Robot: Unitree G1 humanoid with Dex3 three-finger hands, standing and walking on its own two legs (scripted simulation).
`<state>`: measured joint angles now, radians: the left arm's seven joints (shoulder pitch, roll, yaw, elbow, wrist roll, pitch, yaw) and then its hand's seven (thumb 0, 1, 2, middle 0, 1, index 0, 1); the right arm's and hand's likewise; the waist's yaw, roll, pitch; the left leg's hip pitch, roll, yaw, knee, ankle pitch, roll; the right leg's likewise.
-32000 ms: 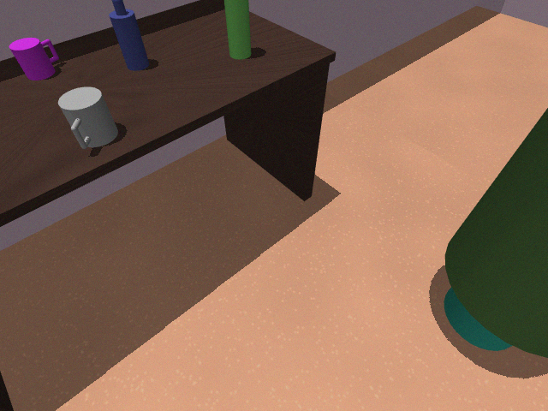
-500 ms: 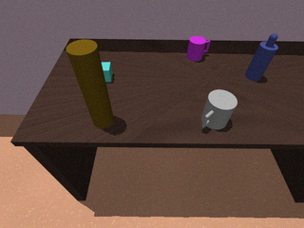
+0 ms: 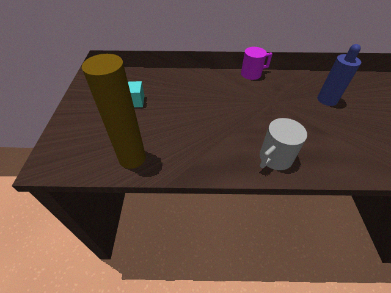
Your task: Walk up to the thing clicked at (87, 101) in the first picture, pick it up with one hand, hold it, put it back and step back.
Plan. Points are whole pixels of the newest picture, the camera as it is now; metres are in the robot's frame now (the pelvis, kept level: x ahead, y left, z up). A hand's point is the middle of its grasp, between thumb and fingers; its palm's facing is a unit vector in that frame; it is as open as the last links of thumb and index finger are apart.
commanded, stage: stand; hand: right
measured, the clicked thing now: (277, 148) +0.45 -0.20 +0.00
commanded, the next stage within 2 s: none
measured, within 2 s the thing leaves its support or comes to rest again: neither
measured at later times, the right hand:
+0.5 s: hand out of the picture +0.08 -0.25 -0.16, palm faces -0.04 +0.94 -0.34, open 8.4 cm
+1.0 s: hand out of the picture +0.09 -0.25 -0.16, palm faces -0.04 +0.94 -0.34, open 7.4 cm
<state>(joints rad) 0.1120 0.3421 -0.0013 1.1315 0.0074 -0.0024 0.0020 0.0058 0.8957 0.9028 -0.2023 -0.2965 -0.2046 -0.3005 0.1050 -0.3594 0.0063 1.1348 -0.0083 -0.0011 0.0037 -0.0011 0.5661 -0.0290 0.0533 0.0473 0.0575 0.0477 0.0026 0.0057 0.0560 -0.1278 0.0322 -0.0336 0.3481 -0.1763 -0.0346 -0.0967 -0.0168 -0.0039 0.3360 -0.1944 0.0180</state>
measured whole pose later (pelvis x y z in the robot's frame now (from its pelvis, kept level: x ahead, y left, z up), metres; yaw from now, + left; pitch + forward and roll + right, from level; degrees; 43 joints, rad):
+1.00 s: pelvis +0.02 +0.00 +0.00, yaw +0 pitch -2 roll +0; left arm 0.12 0.34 0.00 1.12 0.01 0.00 0.00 0.01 0.90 0.90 -0.20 -0.30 -0.21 -0.30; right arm 0.11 -0.36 0.00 1.13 -0.01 0.00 0.00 0.01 -0.91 -0.89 0.20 0.30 0.21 0.30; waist 0.00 0.01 0.06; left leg -0.11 0.02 -0.04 0.33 -0.18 -0.03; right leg -0.08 -0.03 -0.01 0.33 -0.21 0.02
